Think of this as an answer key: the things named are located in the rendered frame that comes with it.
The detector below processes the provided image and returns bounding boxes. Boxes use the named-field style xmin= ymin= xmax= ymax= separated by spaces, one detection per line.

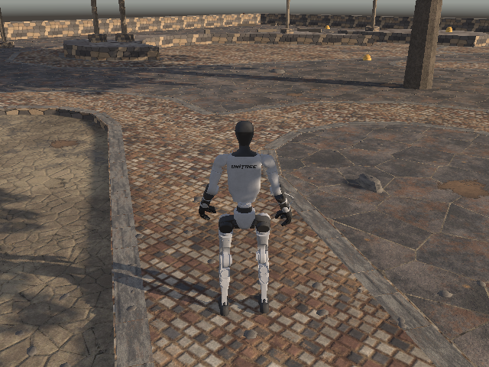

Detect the right robot forearm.
xmin=274 ymin=184 xmax=290 ymax=213

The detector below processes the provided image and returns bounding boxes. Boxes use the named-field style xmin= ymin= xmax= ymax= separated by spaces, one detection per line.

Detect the right robot hand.
xmin=275 ymin=208 xmax=293 ymax=226

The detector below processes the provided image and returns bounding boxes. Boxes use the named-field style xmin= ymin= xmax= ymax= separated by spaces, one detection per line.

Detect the left robot forearm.
xmin=200 ymin=183 xmax=215 ymax=208

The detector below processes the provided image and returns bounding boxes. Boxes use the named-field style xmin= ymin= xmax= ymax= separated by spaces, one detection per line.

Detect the right robot foot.
xmin=258 ymin=294 xmax=269 ymax=313

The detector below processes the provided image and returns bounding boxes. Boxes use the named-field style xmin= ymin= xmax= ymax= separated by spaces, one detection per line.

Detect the left robot shin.
xmin=219 ymin=255 xmax=230 ymax=306

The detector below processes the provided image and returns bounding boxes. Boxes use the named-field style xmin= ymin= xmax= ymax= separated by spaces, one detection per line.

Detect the robot right upper arm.
xmin=261 ymin=154 xmax=282 ymax=196

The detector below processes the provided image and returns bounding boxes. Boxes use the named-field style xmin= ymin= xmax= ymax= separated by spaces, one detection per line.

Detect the robot left upper arm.
xmin=206 ymin=154 xmax=228 ymax=196

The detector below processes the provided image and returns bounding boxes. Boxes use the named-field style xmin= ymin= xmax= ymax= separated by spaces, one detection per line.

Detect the left robot hand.
xmin=199 ymin=206 xmax=216 ymax=220

